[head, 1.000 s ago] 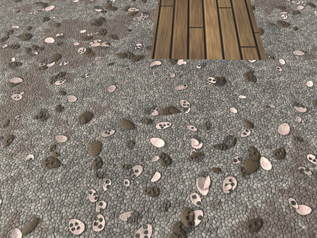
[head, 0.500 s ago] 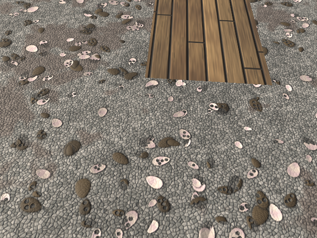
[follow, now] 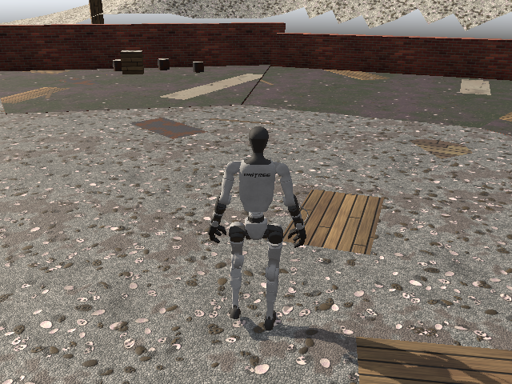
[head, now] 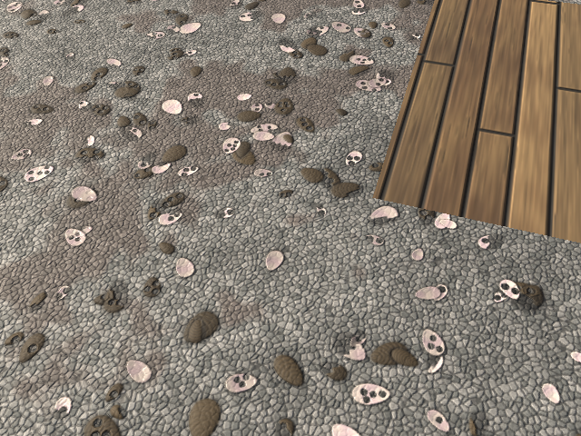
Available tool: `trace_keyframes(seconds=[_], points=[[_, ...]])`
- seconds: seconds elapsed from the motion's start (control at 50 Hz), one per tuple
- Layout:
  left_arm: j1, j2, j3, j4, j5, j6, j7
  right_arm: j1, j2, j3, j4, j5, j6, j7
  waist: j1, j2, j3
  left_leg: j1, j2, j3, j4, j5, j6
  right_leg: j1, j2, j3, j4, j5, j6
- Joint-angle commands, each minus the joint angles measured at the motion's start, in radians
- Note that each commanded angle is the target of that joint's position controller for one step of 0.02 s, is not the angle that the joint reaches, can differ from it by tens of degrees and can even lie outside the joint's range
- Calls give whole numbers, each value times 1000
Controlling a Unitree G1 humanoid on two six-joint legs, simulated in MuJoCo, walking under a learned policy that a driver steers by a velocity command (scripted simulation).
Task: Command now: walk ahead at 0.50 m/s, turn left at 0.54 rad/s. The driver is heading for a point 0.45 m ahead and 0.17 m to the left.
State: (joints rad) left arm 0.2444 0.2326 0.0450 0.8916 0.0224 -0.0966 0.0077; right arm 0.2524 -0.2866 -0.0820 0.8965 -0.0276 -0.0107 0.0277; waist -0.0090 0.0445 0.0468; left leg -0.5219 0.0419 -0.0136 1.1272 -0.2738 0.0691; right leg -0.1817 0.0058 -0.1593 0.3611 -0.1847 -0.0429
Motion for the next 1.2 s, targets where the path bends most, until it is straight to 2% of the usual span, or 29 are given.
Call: trace_keyframes(seconds=[0.02, 0.14, 0.22, 0.26, 0.3, 0.32, 0.34, 0.36, 0.38, 0.4, 0.42, 0.46, 0.5, 0.58, 0.74, 0.78, 0.82, 0.84, 0.86, 0.88, 0.9, 0.92, 0.94, 0.98, 1.06, 1.12, 1.16, 1.18, 1.2], points=[[51, 91, 20, -24, -7, -27, 1, -7, 2, 4, -64, -8, 13, 20, -8, -123, -11, -148, 55, -17, -9, 95, -19, 87, -280, 164, -207, 237, -98], [105, 111, 26, 2, -2, -21, 3, -224, 21, 29, -148, -5, 5, 46, 30, -120, 37, -114, 40, 72, -346, 268, -15, 112, -253, 0, -217, 309, -87], [162, 143, 35, 28, 0, -2, 13, -292, 0, 29, -186, -13, 5, 50, 44, -119, 48, -73, 9, 131, -466, 175, 36, 229, -289, -54, -155, 454, -74], [165, 170, 41, 33, 1, 14, 19, -253, -16, 21, -181, -17, 6, 42, 19, -139, 12, 14, -51, 169, -494, 70, 74, 279, -292, -90, -26, 746, -62], [161, 199, 48, 30, 0, 37, 18, -68, -51, -1, -130, -17, -5, 27, -59, -133, -98, 224, -130, 180, -556, 10, 125, 266, -285, -112, 276, 868, -53], [148, 196, 46, 12, 1, 43, 15, 105, -98, -25, -75, -28, -14, 11, -137, -72, -195, 471, -107, 98, -627, 15, 165, 113, -264, -125, 542, 674, -19], [185, 77, 20, -53, -11, 38, 0, 136, -218, -55, -79, -33, -14, -4, -93, 140, -293, 789, 198, -357, -665, -103, 272, -299, -150, -116, 887, -58, 37], [102, 129, 32, -109, -6, 26, -11, 151, -262, -63, -109, -3, -2, -11, -106, 129, -357, 863, 321, -774, -836, -53, 357, -515, 5, 87, 1075, -387, 66], [-18, 145, 34, -133, -4, 18, -15, 129, -234, -56, -88, 5, 6, -19, -110, 11, -211, 790, 282, -594, -853, 32, 315, -616, -62, 173, 1066, -272, 52], [-11, 127, 25, -129, -12, 5, -15, 77, -180, -43, -84, 16, 2, -25, -67, -25, -104, 642, 250, -461, -855, 160, 279, -583, -103, 169, 972, -169, 45], [9, 122, 27, -108, -4, 6, -11, 30, -138, -32, -88, 16, -9, -26, -19, -70, -51, 533, 183, -359, -852, 330, 231, -509, -131, 174, 886, -136, 44], [73, 110, 24, -98, 26, 43, -12, -17, -105, -19, -100, 30, -25, -28, 37, -22, -73, 413, 128, -277, -880, 435, 216, -381, -144, 181, 817, -122, 67], [73, 98, 24, -96, 24, 69, -15, 9, -98, -13, -87, 34, -48, -23, 53, -38, -60, 383, 105, -207, -862, 708, 211, -366, -132, 161, 776, -119, 89], [-14, 87, 18, -119, 16, 81, -18, 90, -108, -9, -61, 26, -49, -28, 22, -4, -60, 405, 61, -125, -832, 942, 129, -399, -101, 128, 646, 8, 88], [-149, 86, -4, -144, 0, 69, -10, 156, -79, 17, -21, 10, -28, -56, -45, 36, -48, 554, 77, -130, -761, 983, 67, -355, -26, 113, 319, 117, 32], [-86, 103, 0, -117, 1, 60, -2, 136, -85, 19, -15, 6, -27, -62, -17, 40, -49, 548, 88, -151, -694, 1049, 59, -254, 4, 115, 250, 60, 1], [46, 118, 7, -70, 5, 41, 11, 97, -101, 17, -9, 21, -33, -65, 57, 15, -70, 541, 70, -157, -550, 1032, 37, -90, 7, 127, 67, 164, -34], [136, 149, 12, -45, 11, 25, 20, 82, -95, 23, -27, 31, -43, -62, 91, -45, -141, 441, 24, -144, -416, 819, 16, 114, -105, 226, 48, 567, -64], [164, 213, 22, -51, 3, 28, 20, 216, -28, 34, -22, 53, -41, -60, 39, -240, -272, 282, -112, -93, -143, 102, -26, 333, -375, 475, 133, 1127, -233], [134, 155, 7, -51, -26, 45, 11, 247, -55, 27, 12, 40, -20, -62, 31, -232, -335, 223, -187, -90, -40, -353, -30, 294, -443, 603, 80, 1123, -331], [61, 112, -7, -63, -33, 49, 3, 202, -70, 22, 30, 10, -2, -61, 8, -116, -217, 203, -149, -129, 7, -336, -32, 156, -397, 538, 30, 892, -314], [-10, 81, -18, -72, -24, 54, 4, 155, -57, 25, 30, -2, 7, -57, -7, -85, -136, 192, -126, -128, -16, -291, -38, 61, -342, 474, -18, 682, -271], [-53, 57, -30, -72, -14, 59, 11, 127, -43, 28, 30, 1, 18, -52, -24, -88, -81, 218, -97, -123, -89, -255, -48, -28, -293, 404, -70, 534, -225], [-80, 77, -29, -55, 0, 69, 17, 140, -19, 38, 53, 0, 43, -46, -46, -161, -53, 305, -91, -63, -236, -214, -72, -126, -203, 305, -109, 336, -162], [-29, 121, -18, -15, -3, 76, 13, 98, -2, 49, 82, 11, 62, -56, -11, -160, -88, 336, -76, -14, -433, -153, -76, -91, -201, 329, -132, 62, -150], [-58, 130, -13, -5, -10, 94, 12, 88, 3, 53, 109, 11, 57, -56, -21, -163, -62, 398, -70, 13, -586, -32, -59, -152, -183, 342, -151, -203, -111], [-39, 115, -15, 11, -13, 103, 12, 79, -1, 59, 119, 1, 43, -59, -21, -120, -20, 444, -34, -40, -725, 43, -35, -217, -167, 345, -160, -317, -47], [-27, 105, -15, 14, -14, 104, 9, 79, -19, 61, 119, -8, 31, -62, -7, -84, -5, 429, 29, -121, -784, 15, -19, -217, -144, 333, -131, -298, -15], [-10, 85, -14, 19, -25, 107, 6, 45, -42, 58, 128, 6, 25, -62, 31, 20, 47, 268, 51, -169, -819, -99, -1, -144, -78, 262, -108, -214, 2]])
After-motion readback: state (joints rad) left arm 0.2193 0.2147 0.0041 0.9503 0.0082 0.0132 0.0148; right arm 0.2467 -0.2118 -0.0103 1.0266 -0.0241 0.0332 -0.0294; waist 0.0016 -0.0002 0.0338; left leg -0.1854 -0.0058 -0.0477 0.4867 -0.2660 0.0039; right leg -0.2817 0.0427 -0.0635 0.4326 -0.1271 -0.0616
